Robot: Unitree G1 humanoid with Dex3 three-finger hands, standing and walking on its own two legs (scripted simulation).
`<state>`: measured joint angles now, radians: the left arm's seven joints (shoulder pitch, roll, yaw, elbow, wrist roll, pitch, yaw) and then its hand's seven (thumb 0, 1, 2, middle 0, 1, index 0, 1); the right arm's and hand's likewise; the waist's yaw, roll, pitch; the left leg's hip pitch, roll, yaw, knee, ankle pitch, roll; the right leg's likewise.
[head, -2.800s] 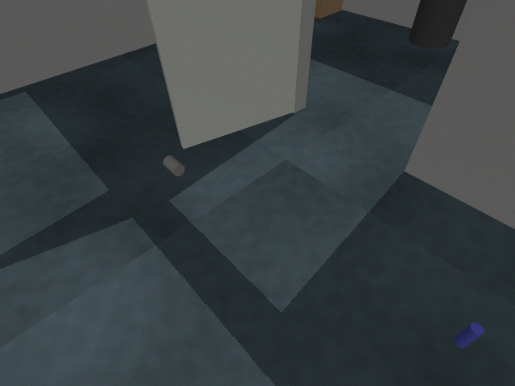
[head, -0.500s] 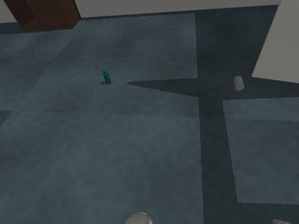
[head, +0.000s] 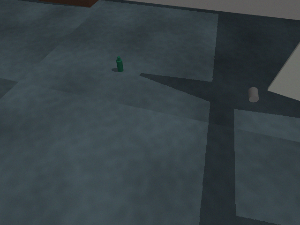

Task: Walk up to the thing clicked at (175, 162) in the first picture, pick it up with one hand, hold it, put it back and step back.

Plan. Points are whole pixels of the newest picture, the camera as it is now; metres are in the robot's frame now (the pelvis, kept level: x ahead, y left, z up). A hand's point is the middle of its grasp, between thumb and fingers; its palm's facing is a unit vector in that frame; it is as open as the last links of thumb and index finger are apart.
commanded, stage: walk up
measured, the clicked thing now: (253, 94) +1.23 -0.93 -0.71
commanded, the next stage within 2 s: stand in 0.62 s
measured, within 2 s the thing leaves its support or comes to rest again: neither
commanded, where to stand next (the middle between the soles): +0.06 +0.00 m, yaw +0 degrees
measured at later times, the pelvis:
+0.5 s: pelvis +0.00 +0.00 +0.02, yaw +4 degrees
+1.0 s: pelvis +0.01 -0.02 +0.03, yaw +3 degrees
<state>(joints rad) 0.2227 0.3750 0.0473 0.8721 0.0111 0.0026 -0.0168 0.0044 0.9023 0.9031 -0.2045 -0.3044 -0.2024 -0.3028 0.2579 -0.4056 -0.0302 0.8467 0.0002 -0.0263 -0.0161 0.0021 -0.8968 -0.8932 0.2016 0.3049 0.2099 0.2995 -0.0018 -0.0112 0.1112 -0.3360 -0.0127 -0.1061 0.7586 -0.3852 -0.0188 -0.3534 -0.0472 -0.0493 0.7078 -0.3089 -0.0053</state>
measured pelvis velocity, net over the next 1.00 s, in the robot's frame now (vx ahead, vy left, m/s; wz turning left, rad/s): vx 0.01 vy -0.02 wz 0.05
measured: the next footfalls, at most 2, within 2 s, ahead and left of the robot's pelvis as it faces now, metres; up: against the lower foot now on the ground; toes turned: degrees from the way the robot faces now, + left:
none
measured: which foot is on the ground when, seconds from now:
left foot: down 0.00-1.00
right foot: down 0.00-1.00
